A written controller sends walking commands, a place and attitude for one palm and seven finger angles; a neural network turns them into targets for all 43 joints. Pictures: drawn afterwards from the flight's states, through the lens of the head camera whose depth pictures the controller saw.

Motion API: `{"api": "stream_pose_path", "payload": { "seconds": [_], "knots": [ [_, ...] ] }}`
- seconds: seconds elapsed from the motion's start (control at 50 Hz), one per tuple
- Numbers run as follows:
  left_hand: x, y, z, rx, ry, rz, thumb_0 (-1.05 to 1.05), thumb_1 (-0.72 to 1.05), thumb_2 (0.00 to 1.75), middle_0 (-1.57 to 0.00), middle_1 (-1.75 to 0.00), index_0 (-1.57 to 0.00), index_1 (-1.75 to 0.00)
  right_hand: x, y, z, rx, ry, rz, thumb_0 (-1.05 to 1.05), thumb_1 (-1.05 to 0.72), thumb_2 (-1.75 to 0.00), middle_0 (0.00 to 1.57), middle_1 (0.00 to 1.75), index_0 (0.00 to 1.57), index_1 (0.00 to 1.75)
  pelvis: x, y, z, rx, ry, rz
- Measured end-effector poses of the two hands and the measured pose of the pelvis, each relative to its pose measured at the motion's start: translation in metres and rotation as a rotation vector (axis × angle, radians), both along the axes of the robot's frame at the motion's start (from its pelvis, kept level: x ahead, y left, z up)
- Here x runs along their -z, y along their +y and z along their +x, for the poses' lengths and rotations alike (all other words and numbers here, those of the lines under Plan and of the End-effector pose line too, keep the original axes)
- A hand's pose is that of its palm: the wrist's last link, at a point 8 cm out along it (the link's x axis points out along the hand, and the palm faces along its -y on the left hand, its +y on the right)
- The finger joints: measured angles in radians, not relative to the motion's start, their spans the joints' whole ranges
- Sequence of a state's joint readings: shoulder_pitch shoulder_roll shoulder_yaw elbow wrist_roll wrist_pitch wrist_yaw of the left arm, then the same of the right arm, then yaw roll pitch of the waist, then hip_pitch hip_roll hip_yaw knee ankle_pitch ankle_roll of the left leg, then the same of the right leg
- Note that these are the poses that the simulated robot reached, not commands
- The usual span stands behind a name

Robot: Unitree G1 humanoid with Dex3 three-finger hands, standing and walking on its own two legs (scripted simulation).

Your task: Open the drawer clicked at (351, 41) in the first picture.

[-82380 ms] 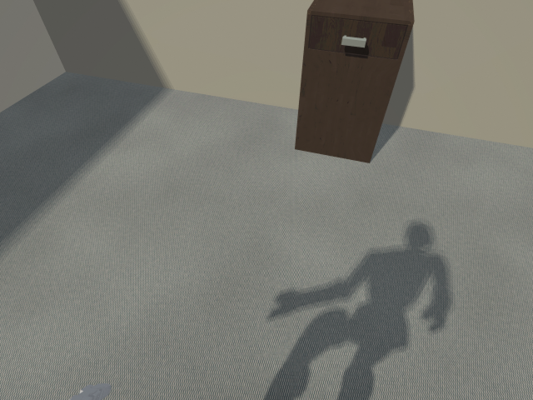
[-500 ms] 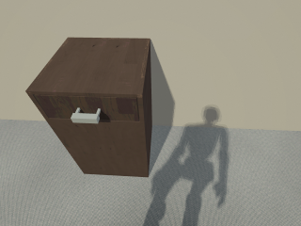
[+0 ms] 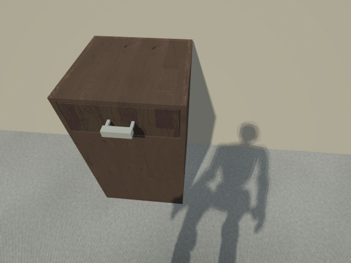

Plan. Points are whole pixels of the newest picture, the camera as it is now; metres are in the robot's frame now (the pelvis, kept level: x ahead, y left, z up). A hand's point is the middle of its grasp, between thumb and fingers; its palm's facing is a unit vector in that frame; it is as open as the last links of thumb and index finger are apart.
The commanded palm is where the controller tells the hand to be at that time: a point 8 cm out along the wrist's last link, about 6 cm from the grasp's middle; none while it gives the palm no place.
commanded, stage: come to a stop and stand still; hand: left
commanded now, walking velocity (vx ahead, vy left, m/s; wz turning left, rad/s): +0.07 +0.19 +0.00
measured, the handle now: (118, 127) +0.54 +0.24 -0.07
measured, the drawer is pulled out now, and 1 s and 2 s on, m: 0.00 0.00 0.00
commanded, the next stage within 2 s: look again from close up in 1.16 s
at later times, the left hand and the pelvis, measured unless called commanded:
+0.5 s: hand out of the picture +0.09 +0.17 -0.15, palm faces +0.05 -0.96 -0.27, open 7.2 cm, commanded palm none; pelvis +0.03 -0.01 +0.01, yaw +0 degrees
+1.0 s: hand out of the picture -0.02 +0.18 -0.16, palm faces +0.05 -0.99 -0.16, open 7.4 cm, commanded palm none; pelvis +0.01 +0.02 +0.02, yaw -1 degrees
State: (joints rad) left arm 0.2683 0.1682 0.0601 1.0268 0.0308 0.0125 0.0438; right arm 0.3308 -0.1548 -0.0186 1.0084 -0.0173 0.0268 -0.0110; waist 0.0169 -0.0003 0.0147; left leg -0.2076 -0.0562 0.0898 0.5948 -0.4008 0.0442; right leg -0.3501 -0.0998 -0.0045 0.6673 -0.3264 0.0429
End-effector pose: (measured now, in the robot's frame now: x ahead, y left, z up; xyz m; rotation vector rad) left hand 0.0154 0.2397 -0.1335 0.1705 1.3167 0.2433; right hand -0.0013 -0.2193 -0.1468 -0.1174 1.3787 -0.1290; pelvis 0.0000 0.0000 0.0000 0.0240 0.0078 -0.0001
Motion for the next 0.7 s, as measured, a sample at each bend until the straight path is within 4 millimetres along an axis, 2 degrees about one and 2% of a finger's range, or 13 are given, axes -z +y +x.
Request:
{"api": "stream_pose_path", "payload": {
  "seconds": [0.08,0.18,0.3,0.4,0.46,0.56,0.7],
  "knots": [
    [0.001,0.010,0.004,0.003,0.037,-0.008,0.01,0.91,0.90,-0.20,-0.30,-0.20,-0.30,-0.007,0.010,0.011,0.007,-0.042,-0.011,0.01,-0.91,-0.90,0.20,0.30,0.20,0.30,-0.003,0.011,0.005,0.018,0.005,-0.001],
    [-0.007,0.011,0.024,0.022,0.028,-0.015,0.01,0.91,0.90,-0.20,-0.30,-0.20,-0.30,-0.010,0.022,0.011,0.011,-0.021,-0.001,0.01,-0.91,-0.90,0.20,0.30,0.20,0.30,-0.009,0.016,0.013,0.022,0.013,-0.005],
    [-0.010,-0.003,0.054,0.045,-0.015,-0.026,0.01,0.93,0.90,-0.20,-0.30,-0.20,-0.30,-0.007,0.028,0.005,0.017,0.029,0.025,0.01,-0.91,-0.90,0.20,0.30,0.20,0.30,-0.011,0.011,0.023,0.011,0.007,0.012],
    [-0.014,-0.017,0.071,0.053,-0.078,-0.006,0.00,0.94,0.90,-0.20,-0.30,-0.20,-0.30,0.004,0.018,0.005,0.033,0.068,0.050,0.01,-0.91,-0.90,0.20,0.30,0.20,0.30,-0.007,0.001,0.032,0.004,-0.013,0.006],
    [-0.020,-0.019,0.068,0.055,-0.092,0.010,0.00,0.95,0.90,-0.20,-0.30,-0.20,-0.30,0.001,0.010,0.013,0.043,0.057,0.047,0.01,-0.91,-0.90,0.20,0.30,0.20,0.30,-0.011,-0.006,0.032,-0.007,-0.021,0.011],
    [-0.021,-0.019,0.049,0.057,-0.057,0.009,0.00,0.95,0.90,-0.20,-0.30,-0.20,-0.30,-0.007,-0.004,0.029,0.046,0.008,0.024,0.02,-0.92,-0.90,0.20,0.30,0.20,0.30,-0.016,-0.012,0.025,-0.001,-0.026,0.019],
    [-0.012,-0.011,0.018,0.034,-0.009,-0.027,0.00,0.93,0.90,-0.20,-0.30,-0.20,-0.30,-0.012,-0.008,0.030,0.026,-0.040,-0.011,0.01,-0.92,-0.90,0.20,0.30,0.20,0.30,-0.014,-0.004,0.013,0.009,-0.029,0.011]
  ]
}}
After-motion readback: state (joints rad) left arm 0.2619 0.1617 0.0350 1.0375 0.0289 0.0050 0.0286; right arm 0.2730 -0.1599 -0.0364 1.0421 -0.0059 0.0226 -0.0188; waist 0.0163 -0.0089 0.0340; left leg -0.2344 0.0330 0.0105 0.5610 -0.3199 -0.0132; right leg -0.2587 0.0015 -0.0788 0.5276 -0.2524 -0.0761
